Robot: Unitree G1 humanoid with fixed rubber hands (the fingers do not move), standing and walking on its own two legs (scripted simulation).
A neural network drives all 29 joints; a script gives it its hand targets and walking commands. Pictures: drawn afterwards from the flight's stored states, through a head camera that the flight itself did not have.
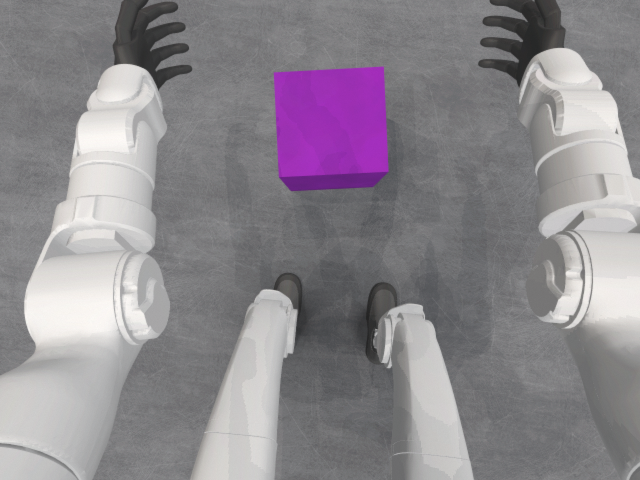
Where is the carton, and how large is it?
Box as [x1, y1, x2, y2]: [274, 67, 388, 190]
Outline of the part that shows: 383,67 274,72 279,177 290,190 373,186 388,171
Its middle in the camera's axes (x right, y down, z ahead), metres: +0.02 -0.22 +0.86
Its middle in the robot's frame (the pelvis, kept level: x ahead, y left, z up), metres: +0.56 +0.05 -0.54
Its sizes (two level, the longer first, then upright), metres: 0.210 0.200 0.250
